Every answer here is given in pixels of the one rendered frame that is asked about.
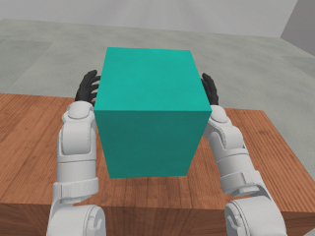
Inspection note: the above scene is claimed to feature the left robot hand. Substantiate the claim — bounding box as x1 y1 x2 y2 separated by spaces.
74 70 101 107

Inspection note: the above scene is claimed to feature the robot right upper arm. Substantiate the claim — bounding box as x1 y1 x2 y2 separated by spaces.
224 196 287 236

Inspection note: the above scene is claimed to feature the right robot hand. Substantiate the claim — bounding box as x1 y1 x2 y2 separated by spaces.
201 73 219 105

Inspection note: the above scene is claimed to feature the right robot forearm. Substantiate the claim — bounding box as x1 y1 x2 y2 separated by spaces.
203 105 286 233

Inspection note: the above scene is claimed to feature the carton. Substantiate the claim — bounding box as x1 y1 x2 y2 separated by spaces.
94 47 213 178

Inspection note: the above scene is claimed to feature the robot left upper arm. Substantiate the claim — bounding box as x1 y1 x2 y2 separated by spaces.
47 205 106 236

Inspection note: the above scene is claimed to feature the left robot forearm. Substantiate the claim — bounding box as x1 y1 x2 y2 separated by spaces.
46 100 99 236

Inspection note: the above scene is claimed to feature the pedestal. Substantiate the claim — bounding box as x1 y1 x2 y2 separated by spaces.
0 92 315 236

